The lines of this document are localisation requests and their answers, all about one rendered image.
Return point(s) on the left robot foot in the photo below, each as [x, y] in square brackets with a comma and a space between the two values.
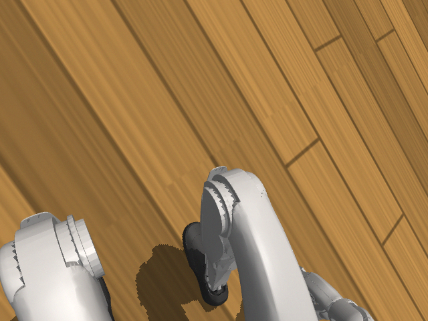
[107, 296]

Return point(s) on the right robot arm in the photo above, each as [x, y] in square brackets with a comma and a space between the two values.
[346, 310]

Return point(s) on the right robot hand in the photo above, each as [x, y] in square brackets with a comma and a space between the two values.
[323, 295]

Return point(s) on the right robot foot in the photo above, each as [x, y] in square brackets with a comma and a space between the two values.
[196, 259]

